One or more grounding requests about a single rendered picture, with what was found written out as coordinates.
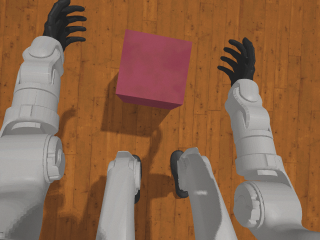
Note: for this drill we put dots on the robot right forearm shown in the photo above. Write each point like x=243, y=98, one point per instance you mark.
x=257, y=159

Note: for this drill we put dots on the robot left forearm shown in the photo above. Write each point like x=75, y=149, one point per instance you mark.
x=37, y=90

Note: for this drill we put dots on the robot left upper arm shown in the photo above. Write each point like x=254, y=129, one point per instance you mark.
x=29, y=163

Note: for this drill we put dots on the robot left hand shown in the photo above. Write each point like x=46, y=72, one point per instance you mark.
x=57, y=21

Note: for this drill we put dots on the robot right hand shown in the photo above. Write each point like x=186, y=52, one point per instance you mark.
x=244, y=68

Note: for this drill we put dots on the right robot shin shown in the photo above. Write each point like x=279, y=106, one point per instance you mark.
x=192, y=150

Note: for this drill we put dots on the robot right upper arm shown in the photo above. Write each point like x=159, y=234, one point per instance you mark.
x=271, y=211

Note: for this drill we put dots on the robot shin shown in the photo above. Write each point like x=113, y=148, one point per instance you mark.
x=192, y=150
x=120, y=154

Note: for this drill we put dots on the carton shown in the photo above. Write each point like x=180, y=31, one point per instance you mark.
x=153, y=70

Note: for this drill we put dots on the left robot shin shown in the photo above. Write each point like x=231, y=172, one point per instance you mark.
x=120, y=154

